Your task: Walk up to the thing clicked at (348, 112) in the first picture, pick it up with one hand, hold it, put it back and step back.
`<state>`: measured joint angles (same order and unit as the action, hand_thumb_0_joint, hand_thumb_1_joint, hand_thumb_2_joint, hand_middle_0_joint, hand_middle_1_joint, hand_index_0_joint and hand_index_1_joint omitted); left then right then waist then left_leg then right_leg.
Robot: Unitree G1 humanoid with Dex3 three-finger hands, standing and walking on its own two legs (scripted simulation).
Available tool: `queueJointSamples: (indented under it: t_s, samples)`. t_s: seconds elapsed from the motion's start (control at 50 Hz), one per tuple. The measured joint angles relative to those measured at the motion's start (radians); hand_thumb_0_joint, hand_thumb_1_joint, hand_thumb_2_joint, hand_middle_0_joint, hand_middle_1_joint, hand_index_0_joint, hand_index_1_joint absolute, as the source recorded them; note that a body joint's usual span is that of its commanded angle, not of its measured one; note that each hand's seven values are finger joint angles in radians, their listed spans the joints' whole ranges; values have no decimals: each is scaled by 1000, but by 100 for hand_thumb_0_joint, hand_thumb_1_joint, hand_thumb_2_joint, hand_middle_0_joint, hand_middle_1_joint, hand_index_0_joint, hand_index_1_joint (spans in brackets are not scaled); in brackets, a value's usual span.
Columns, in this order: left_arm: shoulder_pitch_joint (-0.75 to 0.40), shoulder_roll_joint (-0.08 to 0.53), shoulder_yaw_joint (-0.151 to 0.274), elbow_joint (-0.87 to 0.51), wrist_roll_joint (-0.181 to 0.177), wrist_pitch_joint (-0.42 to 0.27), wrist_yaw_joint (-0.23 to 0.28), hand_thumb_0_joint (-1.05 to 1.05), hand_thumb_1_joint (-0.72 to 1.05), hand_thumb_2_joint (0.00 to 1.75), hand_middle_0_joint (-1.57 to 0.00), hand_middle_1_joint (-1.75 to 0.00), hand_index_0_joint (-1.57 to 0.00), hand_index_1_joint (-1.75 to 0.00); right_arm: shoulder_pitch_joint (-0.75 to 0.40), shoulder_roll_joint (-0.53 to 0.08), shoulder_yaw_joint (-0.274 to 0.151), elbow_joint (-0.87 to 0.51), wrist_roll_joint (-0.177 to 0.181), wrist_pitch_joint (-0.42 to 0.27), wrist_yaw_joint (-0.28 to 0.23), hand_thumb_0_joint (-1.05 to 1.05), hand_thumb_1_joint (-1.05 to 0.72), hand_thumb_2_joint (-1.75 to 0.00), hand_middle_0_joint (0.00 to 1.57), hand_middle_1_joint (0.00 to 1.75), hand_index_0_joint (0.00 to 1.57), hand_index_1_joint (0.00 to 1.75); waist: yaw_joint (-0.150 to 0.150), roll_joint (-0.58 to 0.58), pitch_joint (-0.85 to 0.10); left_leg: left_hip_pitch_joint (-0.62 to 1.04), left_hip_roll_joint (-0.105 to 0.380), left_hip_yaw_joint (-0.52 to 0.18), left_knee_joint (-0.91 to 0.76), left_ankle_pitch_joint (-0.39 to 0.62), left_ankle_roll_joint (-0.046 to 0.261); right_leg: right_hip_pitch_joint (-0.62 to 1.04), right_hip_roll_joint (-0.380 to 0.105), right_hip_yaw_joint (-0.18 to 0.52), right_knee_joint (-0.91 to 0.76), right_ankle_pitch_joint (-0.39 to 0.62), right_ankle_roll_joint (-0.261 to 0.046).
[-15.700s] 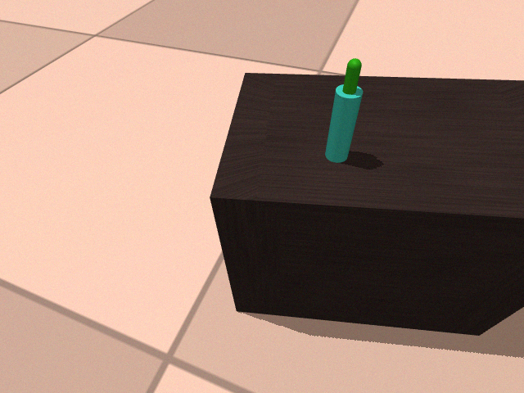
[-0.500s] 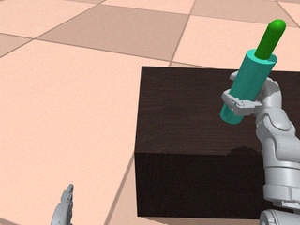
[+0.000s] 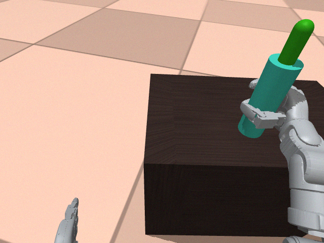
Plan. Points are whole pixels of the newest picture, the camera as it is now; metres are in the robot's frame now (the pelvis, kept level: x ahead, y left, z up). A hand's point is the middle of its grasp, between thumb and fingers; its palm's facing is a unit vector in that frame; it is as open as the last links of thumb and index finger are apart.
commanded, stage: hold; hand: right
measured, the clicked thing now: (272, 87) +0.35 -0.18 +0.27
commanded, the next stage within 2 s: none
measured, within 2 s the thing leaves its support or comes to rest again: neither
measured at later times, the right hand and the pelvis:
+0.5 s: hand (263, 96) +0.35 -0.17 +0.24, palm faces +0.11 +0.99 -0.01, open 8.1 cm; pelvis +0.01 +0.00 +0.00, yaw -1 degrees
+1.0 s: hand (270, 99) +0.35 -0.18 +0.24, palm faces +0.13 +0.99 -0.01, open 8.1 cm; pelvis +0.01 +0.00 +0.00, yaw +0 degrees
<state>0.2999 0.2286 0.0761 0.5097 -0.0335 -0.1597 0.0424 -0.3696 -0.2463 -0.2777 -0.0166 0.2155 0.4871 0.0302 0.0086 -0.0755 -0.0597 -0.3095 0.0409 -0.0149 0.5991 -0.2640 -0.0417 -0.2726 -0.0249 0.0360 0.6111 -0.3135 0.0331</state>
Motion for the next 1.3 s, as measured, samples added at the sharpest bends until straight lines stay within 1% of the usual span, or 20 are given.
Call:
queueJointSamples:
  t_s: [0.1,0.16,0.3,0.4,0.5,0.62,0.72,0.84,1.0,1.1,1.18,1.3]
  samples:
    - [0,10,9,12,1,-12,13,-1,-54,5,-5,-4,-5,-5,-5,-2,-8,-29,2,10,-5,0,21,-119,82,114,83,114,-4,2,3,5,0,1,0,-5,1,7,0,1,-4,-2,1]
    - [-3,14,3,19,1,-14,17,-1,-54,5,-5,-4,-5,-5,-14,-5,-7,-35,-4,19,-3,0,21,-119,82,114,83,114,-7,7,-5,10,0,3,-1,-8,3,13,-1,2,-8,-4,3]
    - [-29,13,9,46,4,-17,7,-1,-54,5,-5,-5,-5,-5,-19,-9,-4,-37,-5,63,18,0,21,-119,82,114,83,114,-5,1,-19,26,0,8,-11,-11,4,27,-1,6,-19,-5,5]
    - [-28,16,18,41,2,-17,-1,-1,-54,5,-5,-5,-5,-5,-7,-11,-13,-62,8,87,28,0,21,-119,82,114,83,114,-5,-8,-15,31,2,9,-15,-12,4,33,0,7,-26,-3,4]
    - [-24,16,18,49,2,-18,1,-1,-54,5,-5,-5,-5,-5,-15,-16,-28,-83,14,101,22,0,21,-119,82,114,83,114,-7,-3,-7,30,3,12,-13,-13,3,32,1,9,-26,-2,4]
    - [-24,19,20,50,1,-18,3,-1,-54,5,-5,-5,-5,-5,-13,-27,-38,-94,7,110,17,0,21,-119,82,114,83,114,-7,0,-9,29,3,11,-15,-13,3,30,1,9,-25,-4,3]
    - [-27,16,10,48,-1,-19,3,-1,-54,5,-5,-5,-5,-5,8,-23,-37,-102,9,120,26,0,21,-119,82,114,83,114,-8,2,-16,37,4,11,-21,-13,1,35,2,8,-26,-6,1]
    - [-36,8,17,53,0,-31,1,-1,-54,5,-5,-5,-6,-5,27,-22,-32,-119,11,122,29,0,21,-119,82,114,83,114,-9,1,-15,43,6,10,-25,-12,-2,38,4,8,-24,-8,-2]
    - [-22,7,12,55,0,-37,1,-1,-54,5,-5,-5,-6,-5,13,-26,-34,-105,7,118,26,0,21,-119,82,114,83,114,-8,4,-10,45,6,8,-26,-10,-4,39,4,5,-21,-10,-3]
    - [-27,6,13,71,1,-41,-1,-1,-54,5,-5,-5,-6,-5,6,-23,-27,-113,4,115,28,0,21,-119,82,114,83,114,-8,0,-8,45,4,6,-30,-7,-4,38,3,4,-22,-9,-3]
    - [-33,7,8,68,2,-39,0,-1,-54,5,-5,-5,-6,-5,-1,-18,-23,-109,11,118,32,0,21,-119,82,114,83,114,-5,-4,-7,45,5,8,-31,-6,-5,38,4,5,-23,-7,-4]
    - [-32,9,16,51,2,-37,-3,-1,-54,5,-5,-5,-6,-5,16,-19,-34,-106,16,127,28,0,21,-119,82,114,84,114,-3,-6,-12,46,5,5,-31,-7,-4,43,3,2,-28,-7,-4]
